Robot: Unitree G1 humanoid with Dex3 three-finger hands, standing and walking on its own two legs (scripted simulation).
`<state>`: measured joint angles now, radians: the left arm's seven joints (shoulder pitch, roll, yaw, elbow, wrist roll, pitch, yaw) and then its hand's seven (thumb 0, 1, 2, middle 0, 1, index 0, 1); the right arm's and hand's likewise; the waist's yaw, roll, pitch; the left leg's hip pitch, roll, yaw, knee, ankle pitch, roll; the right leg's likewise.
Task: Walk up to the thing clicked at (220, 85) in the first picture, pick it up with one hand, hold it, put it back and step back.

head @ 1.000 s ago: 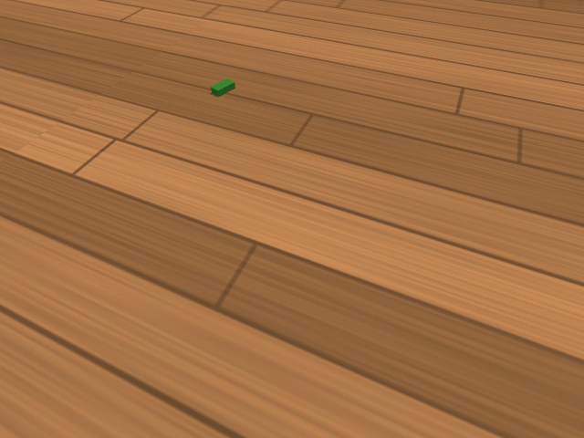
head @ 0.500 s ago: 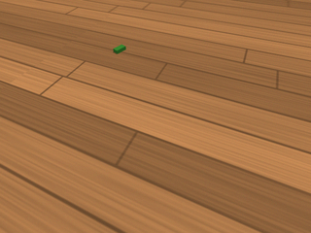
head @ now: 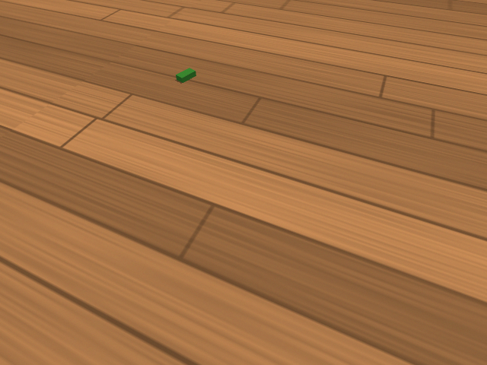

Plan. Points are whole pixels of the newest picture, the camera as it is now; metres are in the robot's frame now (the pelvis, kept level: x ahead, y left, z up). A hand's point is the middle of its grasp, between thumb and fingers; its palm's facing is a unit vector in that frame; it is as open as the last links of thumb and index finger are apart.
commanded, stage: stand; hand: left
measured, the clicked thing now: (186, 75) +2.24 +0.48 -0.76
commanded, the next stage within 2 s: walk up in 0.12 s
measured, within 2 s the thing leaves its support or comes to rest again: neither
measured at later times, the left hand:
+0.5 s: hand out of the picture +0.11 +0.41 -0.20, palm faces +0.26 -0.89 -0.37, open 7.4 cm
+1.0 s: hand (81, 238) +0.42 +0.42 -0.16, palm faces +0.37 -0.86 -0.35, open 7.4 cm
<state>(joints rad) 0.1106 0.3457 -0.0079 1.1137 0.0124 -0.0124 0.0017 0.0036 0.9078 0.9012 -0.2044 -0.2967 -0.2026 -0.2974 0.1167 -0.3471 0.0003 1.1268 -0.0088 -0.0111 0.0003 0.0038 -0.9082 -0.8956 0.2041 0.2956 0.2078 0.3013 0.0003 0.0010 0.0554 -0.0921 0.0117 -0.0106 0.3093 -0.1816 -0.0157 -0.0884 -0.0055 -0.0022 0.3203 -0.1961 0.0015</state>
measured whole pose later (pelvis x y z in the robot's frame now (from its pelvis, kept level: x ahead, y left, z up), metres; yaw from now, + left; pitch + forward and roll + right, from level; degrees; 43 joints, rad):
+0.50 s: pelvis +0.10 +0.08 -0.05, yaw +13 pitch -3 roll +1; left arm 0.17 0.55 0.14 1.00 0.07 0.01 -0.09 0.01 0.91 0.90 -0.20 -0.30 -0.20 -0.30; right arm 0.24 -0.49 -0.13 0.93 -0.02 -0.06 0.09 0.00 -0.91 -0.90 0.20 0.30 0.21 0.30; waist 0.03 -0.14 -0.02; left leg -0.42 0.08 0.13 0.77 -0.30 0.01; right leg -0.07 -0.19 -0.13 0.81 -0.57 -0.06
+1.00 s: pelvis +0.41 +0.10 -0.04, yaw +26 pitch +1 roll +0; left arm 0.06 0.42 0.10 0.91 0.05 -0.02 -0.13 0.01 0.91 0.90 -0.20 -0.30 -0.20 -0.30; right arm 0.40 -0.45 -0.06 0.93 -0.02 -0.10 -0.01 0.01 -0.90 -0.89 0.21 0.30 0.21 0.30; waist 0.00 0.01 0.05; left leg -0.03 0.12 -0.08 0.70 -0.49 -0.01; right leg -0.50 -0.05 -0.06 0.69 -0.19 0.00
